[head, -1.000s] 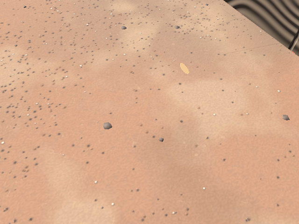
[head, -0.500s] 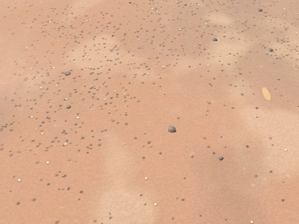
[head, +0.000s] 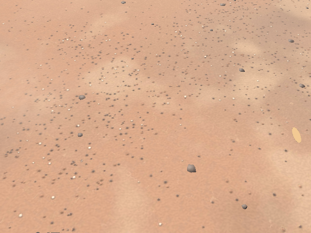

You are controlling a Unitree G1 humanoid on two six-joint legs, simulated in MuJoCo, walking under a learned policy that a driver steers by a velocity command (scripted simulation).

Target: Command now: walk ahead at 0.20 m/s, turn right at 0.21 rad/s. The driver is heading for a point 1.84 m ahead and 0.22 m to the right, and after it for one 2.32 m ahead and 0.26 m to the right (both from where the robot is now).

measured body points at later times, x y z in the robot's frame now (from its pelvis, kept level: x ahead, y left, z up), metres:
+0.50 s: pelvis +0.13 +0.00 +0.00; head +0.16 +0.00 +0.44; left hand +0.34 +0.24 -0.10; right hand +0.21 -0.31 -0.09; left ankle +0.20 +0.11 -0.74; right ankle +0.13 -0.11 -0.73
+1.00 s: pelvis +0.14 -0.03 +0.00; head +0.14 -0.05 +0.45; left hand +0.39 +0.12 -0.09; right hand +0.13 -0.32 -0.12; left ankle +0.20 +0.11 -0.74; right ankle +0.08 -0.12 -0.74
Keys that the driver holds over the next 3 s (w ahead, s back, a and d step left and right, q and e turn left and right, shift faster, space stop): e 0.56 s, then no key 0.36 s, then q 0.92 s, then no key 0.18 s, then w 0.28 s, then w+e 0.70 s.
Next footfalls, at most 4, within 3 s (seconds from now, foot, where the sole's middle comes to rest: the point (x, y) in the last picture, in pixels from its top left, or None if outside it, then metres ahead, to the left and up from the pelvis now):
0.04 right None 0.17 -0.11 -0.77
0.48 left None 0.24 0.10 -0.77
0.86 right None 0.12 -0.14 -0.77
1.36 left None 0.21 0.09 -0.77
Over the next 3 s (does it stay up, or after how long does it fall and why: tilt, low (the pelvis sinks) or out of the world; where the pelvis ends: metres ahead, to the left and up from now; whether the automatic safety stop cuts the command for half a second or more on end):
stays up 0.52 -0.01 0.01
